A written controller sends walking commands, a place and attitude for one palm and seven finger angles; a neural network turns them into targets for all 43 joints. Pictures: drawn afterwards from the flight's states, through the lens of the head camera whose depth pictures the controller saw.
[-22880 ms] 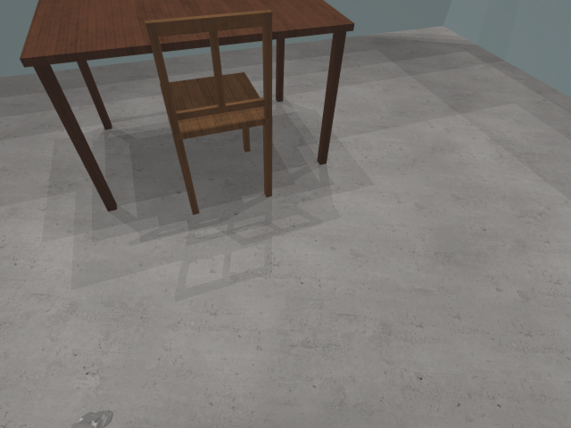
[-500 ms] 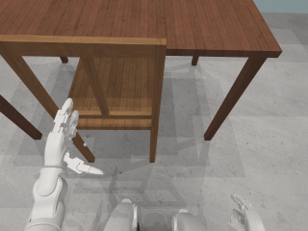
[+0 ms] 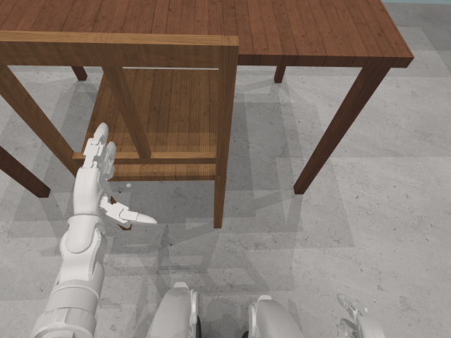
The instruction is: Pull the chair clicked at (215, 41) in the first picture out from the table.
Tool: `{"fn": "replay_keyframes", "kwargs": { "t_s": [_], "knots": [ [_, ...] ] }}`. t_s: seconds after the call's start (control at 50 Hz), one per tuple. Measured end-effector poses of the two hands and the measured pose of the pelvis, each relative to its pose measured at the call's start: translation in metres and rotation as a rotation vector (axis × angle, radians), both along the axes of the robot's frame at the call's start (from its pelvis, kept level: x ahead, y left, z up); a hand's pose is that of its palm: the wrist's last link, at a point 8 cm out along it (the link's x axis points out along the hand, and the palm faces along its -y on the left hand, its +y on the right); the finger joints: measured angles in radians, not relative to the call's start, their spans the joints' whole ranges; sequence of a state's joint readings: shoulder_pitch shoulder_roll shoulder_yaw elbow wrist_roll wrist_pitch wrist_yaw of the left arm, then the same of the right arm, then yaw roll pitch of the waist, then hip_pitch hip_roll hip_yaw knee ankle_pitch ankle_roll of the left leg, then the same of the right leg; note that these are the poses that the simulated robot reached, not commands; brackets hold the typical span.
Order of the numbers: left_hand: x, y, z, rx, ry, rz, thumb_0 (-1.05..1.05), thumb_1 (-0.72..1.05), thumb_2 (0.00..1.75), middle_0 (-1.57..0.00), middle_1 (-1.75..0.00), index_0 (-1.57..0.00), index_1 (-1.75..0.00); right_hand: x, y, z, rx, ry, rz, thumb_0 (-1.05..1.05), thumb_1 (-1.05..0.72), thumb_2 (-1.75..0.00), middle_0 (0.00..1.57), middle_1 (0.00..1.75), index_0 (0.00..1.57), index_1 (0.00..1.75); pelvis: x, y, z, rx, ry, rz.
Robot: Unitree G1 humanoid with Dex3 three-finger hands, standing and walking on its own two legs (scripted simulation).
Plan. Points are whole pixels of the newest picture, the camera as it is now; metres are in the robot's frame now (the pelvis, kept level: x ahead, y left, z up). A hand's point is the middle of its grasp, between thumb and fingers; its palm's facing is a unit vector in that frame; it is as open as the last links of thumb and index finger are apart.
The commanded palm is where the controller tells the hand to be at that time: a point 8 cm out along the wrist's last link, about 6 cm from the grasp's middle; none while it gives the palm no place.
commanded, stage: aim the fingers beside a spindle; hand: left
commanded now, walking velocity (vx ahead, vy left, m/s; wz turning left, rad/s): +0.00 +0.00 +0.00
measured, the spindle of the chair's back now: (131, 118) +0.52 +0.20 +0.02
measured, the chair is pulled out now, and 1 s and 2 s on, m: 0.00 0.00 0.00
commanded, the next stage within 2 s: none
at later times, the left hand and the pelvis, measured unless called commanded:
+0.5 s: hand (119, 184) +0.36 +0.19 +0.03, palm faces +0.09 -0.99 -0.05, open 16.9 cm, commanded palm +0.34 +0.24 +0.03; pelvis +0.00 +0.00 +0.00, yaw +0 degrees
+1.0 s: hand (121, 191) +0.36 +0.19 +0.01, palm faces +0.07 -1.00 -0.02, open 16.9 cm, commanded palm +0.34 +0.24 +0.03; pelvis +0.00 +0.01 +0.00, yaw +0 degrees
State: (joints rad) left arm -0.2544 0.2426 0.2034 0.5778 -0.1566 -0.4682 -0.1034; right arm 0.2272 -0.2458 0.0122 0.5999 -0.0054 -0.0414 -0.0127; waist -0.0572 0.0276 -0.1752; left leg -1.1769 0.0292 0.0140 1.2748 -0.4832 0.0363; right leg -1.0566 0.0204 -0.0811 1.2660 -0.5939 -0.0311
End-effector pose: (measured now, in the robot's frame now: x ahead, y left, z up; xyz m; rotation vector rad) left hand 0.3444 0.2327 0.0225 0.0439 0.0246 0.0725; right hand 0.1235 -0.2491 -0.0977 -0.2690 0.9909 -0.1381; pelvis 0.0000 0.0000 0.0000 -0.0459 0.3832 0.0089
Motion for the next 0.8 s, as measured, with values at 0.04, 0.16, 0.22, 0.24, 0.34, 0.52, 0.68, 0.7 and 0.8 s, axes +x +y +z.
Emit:
{"fn": "replay_keyframes", "kwargs": {
  "t_s": [0.04,0.16,0.22,0.24,0.34,0.52,0.68,0.7,0.8],
  "knots": [
    [0.002,0.002,-0.001,-0.003,-0.001,0.012,-0.02,-0.50,0.30,-0.06,-0.08,-0.06,-0.08,-0.002,-0.001,-0.002,0.002,0.011,-0.007,0.01,-0.90,-0.90,0.20,0.29,0.21,0.30,0.000,0.000,-0.001,0.000,0.004,-0.003],
    [-0.005,0.001,0.015,0.009,-0.045,0.004,-0.02,-0.50,0.30,-0.06,-0.08,-0.06,-0.08,-0.006,-0.002,-0.001,0.017,0.033,-0.023,0.01,-0.90,-0.90,0.20,0.29,0.21,0.30,0.005,-0.001,0.004,0.003,-0.003,-0.007],
    [-0.008,0.001,0.013,0.012,-0.024,-0.005,-0.02,-0.50,0.30,-0.06,-0.08,-0.06,-0.08,-0.005,-0.002,0.001,0.021,0.037,-0.021,0.01,-0.90,-0.90,0.20,0.29,0.21,0.30,0.006,-0.002,0.006,0.005,-0.006,-0.005],
    [-0.008,0.001,0.010,0.009,-0.010,-0.004,-0.02,-0.50,0.30,-0.06,-0.08,-0.06,-0.08,-0.004,-0.002,0.001,0.020,0.036,-0.020,0.01,-0.90,-0.90,0.20,0.29,0.21,0.30,0.006,-0.002,0.006,0.005,-0.006,-0.004],
    [-0.009,0.005,-0.005,-0.013,0.022,0.019,-0.02,-0.50,0.30,-0.06,-0.08,-0.06,-0.08,0.001,-0.007,0.002,0.001,0.020,-0.017,0.01,-0.90,-0.90,0.20,0.29,0.21,0.30,0.005,-0.004,0.002,0.003,0.000,-0.002],
    [-0.005,0.012,0.014,0.011,-0.051,0.010,-0.02,-0.50,0.30,-0.06,-0.08,-0.06,-0.08,0.008,-0.006,0.003,-0.005,0.002,-0.007,0.01,-0.91,-0.90,0.20,0.29,0.21,0.30,0.005,-0.003,0.003,0.000,-0.004,0.000],
    [-0.006,0.010,-0.008,-0.030,0.030,-0.006,-0.02,-0.50,0.30,-0.06,-0.08,-0.06,-0.08,0.008,-0.003,0.003,-0.007,-0.002,-0.010,0.01,-0.90,-0.90,0.20,0.29,0.21,0.30,0.004,0.000,0.001,-0.005,0.005,-0.001],
    [-0.007,0.008,-0.006,-0.029,0.017,-0.007,-0.02,-0.50,0.30,-0.06,-0.08,-0.06,-0.08,0.007,-0.003,0.003,-0.008,0.000,-0.012,0.01,-0.90,-0.90,0.20,0.29,0.21,0.30,0.004,0.000,0.001,-0.006,0.004,-0.002],
    [-0.007,0.006,0.012,-0.002,-0.061,-0.003,-0.02,-0.50,0.30,-0.06,-0.08,-0.06,-0.08,0.004,0.001,0.003,-0.003,0.009,-0.010,0.01,-0.90,-0.90,0.20,0.29,0.21,0.30,0.005,0.003,0.003,-0.006,-0.002,-0.003]
  ]
}}
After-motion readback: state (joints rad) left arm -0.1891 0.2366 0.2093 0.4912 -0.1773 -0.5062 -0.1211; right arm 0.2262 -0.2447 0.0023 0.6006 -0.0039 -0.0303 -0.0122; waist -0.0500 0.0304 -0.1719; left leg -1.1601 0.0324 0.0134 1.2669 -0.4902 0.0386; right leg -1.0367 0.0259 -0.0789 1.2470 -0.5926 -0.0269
